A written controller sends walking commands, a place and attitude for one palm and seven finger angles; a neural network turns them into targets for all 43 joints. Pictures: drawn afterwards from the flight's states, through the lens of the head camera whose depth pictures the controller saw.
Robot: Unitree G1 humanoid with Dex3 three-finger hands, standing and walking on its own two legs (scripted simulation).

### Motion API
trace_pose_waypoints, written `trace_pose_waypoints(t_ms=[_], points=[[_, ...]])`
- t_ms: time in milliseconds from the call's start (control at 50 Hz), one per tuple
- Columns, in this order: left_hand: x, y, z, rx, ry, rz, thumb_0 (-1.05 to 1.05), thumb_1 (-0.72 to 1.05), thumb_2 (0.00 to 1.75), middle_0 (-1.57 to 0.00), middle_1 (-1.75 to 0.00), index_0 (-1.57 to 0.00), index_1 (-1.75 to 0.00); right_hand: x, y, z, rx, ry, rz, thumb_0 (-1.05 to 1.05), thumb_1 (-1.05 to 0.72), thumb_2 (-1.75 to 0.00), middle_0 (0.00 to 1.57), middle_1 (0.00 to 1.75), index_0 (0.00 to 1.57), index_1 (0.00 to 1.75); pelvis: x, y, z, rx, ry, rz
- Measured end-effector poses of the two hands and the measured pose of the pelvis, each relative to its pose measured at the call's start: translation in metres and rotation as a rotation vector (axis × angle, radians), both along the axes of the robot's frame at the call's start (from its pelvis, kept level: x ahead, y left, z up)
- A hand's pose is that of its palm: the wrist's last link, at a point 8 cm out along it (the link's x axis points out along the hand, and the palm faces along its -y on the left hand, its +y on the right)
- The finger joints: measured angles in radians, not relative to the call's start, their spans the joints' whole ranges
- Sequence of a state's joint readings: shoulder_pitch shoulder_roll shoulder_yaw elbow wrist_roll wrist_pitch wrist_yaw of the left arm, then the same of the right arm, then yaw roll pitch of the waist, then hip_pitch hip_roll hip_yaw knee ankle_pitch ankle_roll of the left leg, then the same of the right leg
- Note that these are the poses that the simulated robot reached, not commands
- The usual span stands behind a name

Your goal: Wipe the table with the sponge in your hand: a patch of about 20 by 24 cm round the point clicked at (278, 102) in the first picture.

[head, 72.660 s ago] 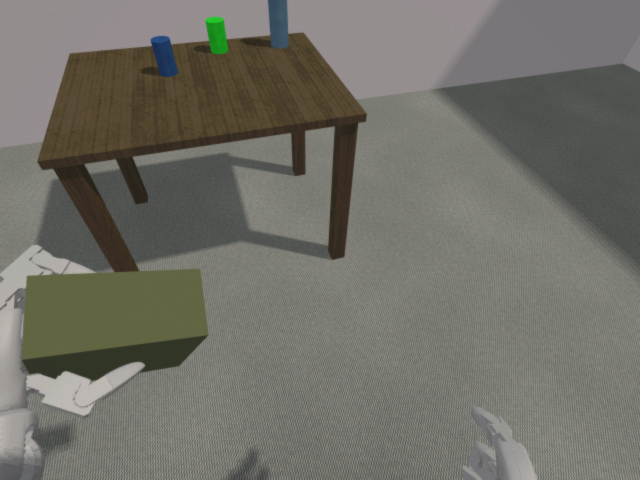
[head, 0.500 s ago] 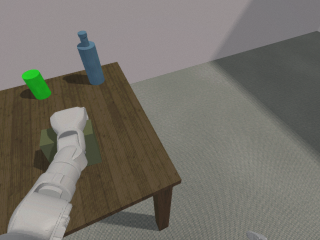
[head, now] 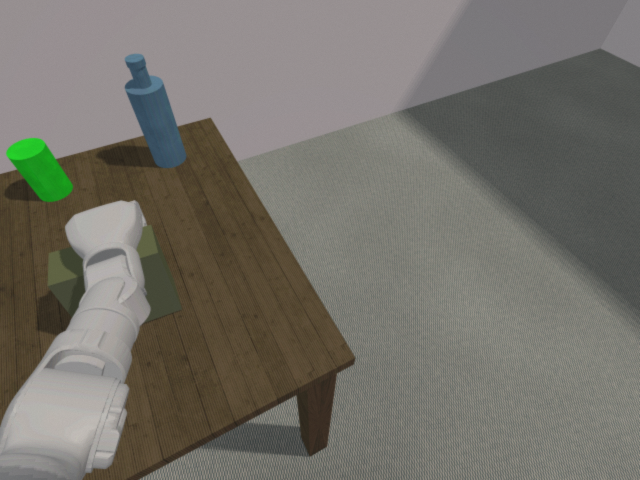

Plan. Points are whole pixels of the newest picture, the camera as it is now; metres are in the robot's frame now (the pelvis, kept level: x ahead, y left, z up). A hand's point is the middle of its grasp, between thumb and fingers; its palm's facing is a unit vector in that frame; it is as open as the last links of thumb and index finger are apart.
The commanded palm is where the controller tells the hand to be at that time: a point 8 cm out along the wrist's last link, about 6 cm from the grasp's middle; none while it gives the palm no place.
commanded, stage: slide back across to the first lane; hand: left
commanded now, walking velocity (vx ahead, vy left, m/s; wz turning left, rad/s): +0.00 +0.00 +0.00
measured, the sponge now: (126, 293) +0.39 +0.30 -0.04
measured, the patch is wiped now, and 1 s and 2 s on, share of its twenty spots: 1.00 1.00 1.00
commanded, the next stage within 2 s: wipe back along the first lane in 0.36 s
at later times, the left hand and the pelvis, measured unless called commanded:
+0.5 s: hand (73, 275) +0.38 +0.34 +0.03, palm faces -0.11 -0.06 -0.99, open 10.5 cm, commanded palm +0.35 +0.33 +0.08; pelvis +0.02 +0.01 +0.01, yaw +1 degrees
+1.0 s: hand (69, 304) +0.33 +0.33 +0.03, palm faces -0.05 -0.05 -1.00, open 10.5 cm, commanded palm +0.29 +0.31 +0.07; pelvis +0.02 +0.01 +0.01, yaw +1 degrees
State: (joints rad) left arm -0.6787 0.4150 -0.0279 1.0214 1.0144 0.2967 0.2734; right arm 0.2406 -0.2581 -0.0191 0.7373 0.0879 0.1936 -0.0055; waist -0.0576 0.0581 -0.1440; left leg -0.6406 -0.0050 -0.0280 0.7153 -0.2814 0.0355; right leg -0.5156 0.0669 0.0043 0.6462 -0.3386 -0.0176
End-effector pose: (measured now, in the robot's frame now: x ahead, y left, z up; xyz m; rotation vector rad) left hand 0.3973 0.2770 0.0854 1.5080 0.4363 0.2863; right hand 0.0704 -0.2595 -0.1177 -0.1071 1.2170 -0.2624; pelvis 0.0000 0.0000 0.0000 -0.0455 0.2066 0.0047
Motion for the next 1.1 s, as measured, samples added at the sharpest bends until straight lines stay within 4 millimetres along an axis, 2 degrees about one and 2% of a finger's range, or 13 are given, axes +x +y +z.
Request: trace_pose_waypoints(t_ms=[120,260,400,500,780,1100], points=[[-0.004,0.018,0.004,0.009,0.001,0.027,0.0,-0.57,1.05,-0.71,-1.36,-0.74,-1.33,0.015,0.001,0.006,0.001,-0.03,0.009,0.01,-0.9,-0.9,0.2,0.3,0.2,0.3,0.007,0.001,0.003,0.001,-0.013,-0.001],[-0.018,0.04,0.005,0.016,0.03,0.044,0.0,-0.56,1.05,-0.7,-1.37,-0.72,-1.34,0.047,0.003,0.014,-0.003,-0.085,0.047,0.01,-0.9,-0.9,0.2,0.3,0.2,0.3,0.016,0.003,0.006,0.0,-0.029,0.01],[-0.029,0.051,0.003,-0.002,0.031,0.026,0.0,-0.56,1.04,-0.69,-1.37,-0.72,-1.35,0.082,0.009,0.021,-0.009,-0.136,0.096,0.01,-0.9,-0.9,0.2,0.3,0.2,0.3,0.022,0.005,0.007,0.001,-0.039,0.021],[-0.032,0.055,0.002,-0.002,0.028,0.016,0.0,-0.56,1.04,-0.69,-1.37,-0.72,-1.35,0.097,0.015,0.023,-0.006,-0.156,0.122,0.01,-0.9,-0.9,0.2,0.3,0.2,0.3,0.023,0.006,0.007,0.0,-0.038,0.025],[-0.056,0.049,-0.002,0.004,-0.023,0.027,0.0,-0.53,1.04,-0.67,-1.38,-0.69,-1.37,0.101,0.027,0.022,0.026,-0.169,0.128,0.01,-0.9,-0.9,0.2,0.3,0.2,0.3,0.026,0.012,0.008,0.0,-0.052,0.021],[-0.091,0.041,-0.002,-0.001,-0.041,0.029,0.0,-0.52,1.03,-0.65,-1.41,-0.67,-1.39,0.113,0.036,0.034,0.031,-0.255,0.162,0.01,-0.9,-0.9,0.2,0.3,0.2,0.3,0.016,0.014,0.008,0.002,-0.094,0.024]])
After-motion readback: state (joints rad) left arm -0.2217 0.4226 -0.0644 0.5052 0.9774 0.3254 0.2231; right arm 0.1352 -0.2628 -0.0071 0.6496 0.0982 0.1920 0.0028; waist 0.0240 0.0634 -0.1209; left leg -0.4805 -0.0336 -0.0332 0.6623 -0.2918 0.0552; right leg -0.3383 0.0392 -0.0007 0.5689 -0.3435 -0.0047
